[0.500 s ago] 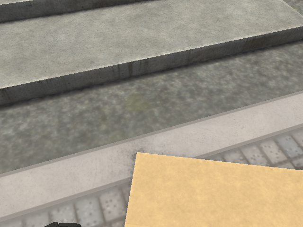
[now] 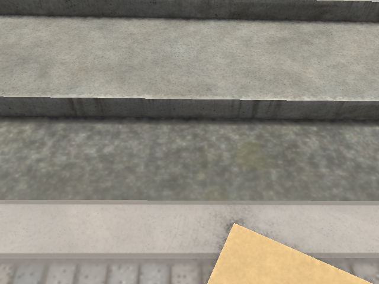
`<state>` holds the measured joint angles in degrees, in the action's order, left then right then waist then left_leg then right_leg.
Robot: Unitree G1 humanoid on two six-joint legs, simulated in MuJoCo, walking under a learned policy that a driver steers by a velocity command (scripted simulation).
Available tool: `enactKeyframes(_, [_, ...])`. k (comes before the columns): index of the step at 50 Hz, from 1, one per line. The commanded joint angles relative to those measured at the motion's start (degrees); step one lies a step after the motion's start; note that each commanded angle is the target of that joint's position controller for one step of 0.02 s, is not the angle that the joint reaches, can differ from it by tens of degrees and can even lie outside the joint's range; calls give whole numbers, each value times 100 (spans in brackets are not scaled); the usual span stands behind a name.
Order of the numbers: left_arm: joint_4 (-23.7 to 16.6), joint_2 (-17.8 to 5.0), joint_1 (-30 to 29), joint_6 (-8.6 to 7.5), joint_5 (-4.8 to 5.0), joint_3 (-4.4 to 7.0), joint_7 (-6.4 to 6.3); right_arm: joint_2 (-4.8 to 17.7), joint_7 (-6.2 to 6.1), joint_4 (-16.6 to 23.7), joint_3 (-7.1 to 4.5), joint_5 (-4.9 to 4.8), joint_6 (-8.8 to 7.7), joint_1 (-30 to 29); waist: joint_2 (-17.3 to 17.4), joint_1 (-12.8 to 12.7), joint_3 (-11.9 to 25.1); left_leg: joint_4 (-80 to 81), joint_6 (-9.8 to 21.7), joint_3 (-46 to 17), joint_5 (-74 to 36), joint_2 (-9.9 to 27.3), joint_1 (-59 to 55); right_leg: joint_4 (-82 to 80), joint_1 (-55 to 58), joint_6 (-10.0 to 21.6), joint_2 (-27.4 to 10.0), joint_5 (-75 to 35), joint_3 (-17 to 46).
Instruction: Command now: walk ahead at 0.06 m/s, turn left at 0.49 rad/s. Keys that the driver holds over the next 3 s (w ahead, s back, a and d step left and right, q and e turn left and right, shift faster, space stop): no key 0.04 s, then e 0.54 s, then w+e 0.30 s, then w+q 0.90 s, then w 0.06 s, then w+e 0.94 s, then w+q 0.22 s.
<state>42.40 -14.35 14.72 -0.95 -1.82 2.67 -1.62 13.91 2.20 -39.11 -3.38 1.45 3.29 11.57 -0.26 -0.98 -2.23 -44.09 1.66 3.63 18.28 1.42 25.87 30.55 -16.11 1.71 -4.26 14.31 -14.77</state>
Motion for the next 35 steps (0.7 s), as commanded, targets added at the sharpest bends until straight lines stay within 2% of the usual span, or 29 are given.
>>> enactKeyframes(1, [-320,-857,-79,80,39,236,-23,336,2,388,-92,2,-116,358,-477,178,522,1035,187,116,-33,-190,-1171,-343,-131,546,-1358,-591,844])
enactKeyframes(2, [-200,-741,242,152,-22,222,-9,462,-40,323,-117,30,-210,558,169,193,549,1829,244,-336,-464,-80,-1584,379,-324,245,-1068,-59,627])
enactKeyframes(3, [-303,-220,576,226,-85,84,49,959,-120,469,-168,75,-312,537,1814,-2,577,2550,474,-2399,-1966,1563,-1987,1943,-1144,-179,-404,1771,189])
enactKeyframes(4, [-523,-356,137,332,52,65,5,1361,-200,501,-298,-39,-289,818,1990,412,529,2778,1383,-3151,-2891,2203,-1701,2621,-1729,-259,339,2397,779])
enactKeyframes(5, [-433,-480,-94,397,81,88,15,898,-238,382,-152,-49,-281,900,1125,410,492,2780,1434,-2611,-2870,1944,-1651,2895,-1573,-268,108,1959,1267])
enactKeyframes(6, [-348,-343,-125,402,158,57,59,517,-276,375,15,-32,-285,492,917,189,365,2853,1265,-2074,-2645,1639,-1439,2705,-1351,-248,72,1510,1447])
enactKeyframes(7, [-192,-290,-43,389,170,38,82,299,-300,396,112,-1,-293,99,726,-1,356,2942,1017,-1654,-2444,1339,-1439,2407,-1119,-243,33,1150,1548])
enactKeyframes(8, [-29,-346,138,399,99,60,103,198,-355,413,163,-32,-335,-107,770,-72,380,2938,906,-1287,-2739,1177,-1484,2325,-882,-245,111,890,1502])
enactKeyframes(9, [113,-387,304,408,82,77,125,136,-382,398,204,-20,-376,-142,682,-94,495,2875,840,-1017,-3132,1115,-1554,2285,-629,-246,216,794,1569])
enactKeyframes(11, [145,-414,291,408,140,101,158,320,-416,334,167,-10,-424,-56,486,-55,514,2754,787,-791,-3391,1156,-1782,2133,-569,-243,356,787,1678])
enactKeyframes(13, [104,-405,191,414,138,108,172,494,-438,280,103,-31,-403,35,512,27,470,2683,843,-735,-3091,1229,-1972,1976,-684,-256,381,841,1626])
enactKeyframes(17, [-49,-409,-29,442,113,126,182,564,-433,198,25,0,-298,158,669,198,334,2627,1120,-793,-2261,1401,-1966,1811,-828,-272,358,1186,1413])
enactKeyframes(21, [-189,-351,-22,432,137,122,207,628,-407,134,-53,25,-261,80,708,181,407,2461,1236,-761,-2276,1548,-1874,1447,-630,-160,354,1368,1217])
enactKeyframes(23, [-227,-313,119,402,158,119,227,689,-394,119,-91,8,-249,-58,716,66,532,2252,1140,-628,-2425,1547,-1791,964,-280,-47,403,1163,1085])
enactKeyframes(24, [-215,-277,272,375,160,112,241,736,-394,112,-115,-23,-230,-162,687,-63,576,2058,990,-467,-2306,1469,-1644,426,54,37,466,780,994])
enactKeyframes(25, [-215,-326,406,328,136,116,251,782,-393,69,-149,-47,-206,-163,568,-176,560,1773,694,-252,-1854,1326,-1341,-323,474,154,481,149,1123])
enactKeyframes(26, [-243,-720,502,267,36,203,236,650,-377,80,-143,-45,-171,-77,-222,-161,432,892,239,164,-914,913,-710,-1204,804,370,-101,-69,2260])
enactKeyframes(27, [-425,-1495,415,219,42,383,200,229,-375,351,-26,-62,-120,-62,-1516,14,163,-183,-266,551,1293,-171,676,-1462,1059,966,-1528,-1854,4377])
enactKeyframes(28, [-328,-1575,818,251,30,479,125,351,-428,399,-18,-23,-54,-479,-1311,-402,93,-1154,-272,-184,1738,-287,822,-1480,742,1595,-1701,-2368,4398])
enactKeyframes(29, [-347,-1245,613,265,71,393,80,429,-408,349,-46,-62,-27,-402,-856,-182,59,-1528,-299,-480,1271,-146,825,-1430,674,1597,-1365,-2070,3929])
enactKeyframes(30, [-393,-1024,295,296,117,332,72,550,-352,279,-85,-49,-62,-311,-588,-17,90,-1431,-274,-560,746,-52,828,-1586,676,1373,-932,-706,3601])
enactKeyframes(31, [-462,-875,75,313,121,291,85,699,-294,223,-133,24,-103,-279,-618,39,114,-1389,-264,-496,393,-49,910,-1765,778,1212,-642,417,3529])
enactKeyframes(32, [-510,-763,47,298,137,260,93,772,-222,172,-161,102,-116,-243,-702,-5,166,-1436,-302,-431,182,-65,1008,-1907,945,1201,-493,954,3544])
enactKeyframes(33, [-514,-744,139,272,143,253,121,774,-166,144,-167,113,-124,-250,-613,-38,206,-1413,-344,-420,75,-83,1076,-2000,1075,1208,-459,1200,3623])
enactKeyframes(35, [-444,-865,407,193,133,299,155,682,-108,160,-142,73,-154,-369,-430,-109,143,-1117,-416,-444,-87,-83,1240,-2090,1289,1226,-471,1284,3744])
